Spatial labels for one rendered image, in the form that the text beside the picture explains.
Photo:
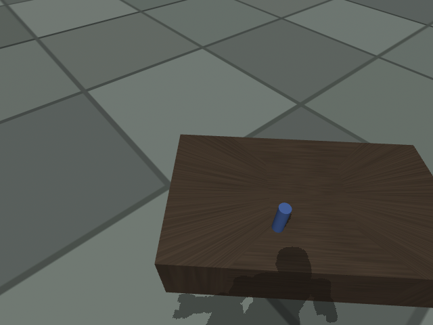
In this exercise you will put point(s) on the can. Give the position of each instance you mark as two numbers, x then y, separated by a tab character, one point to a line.
281	217

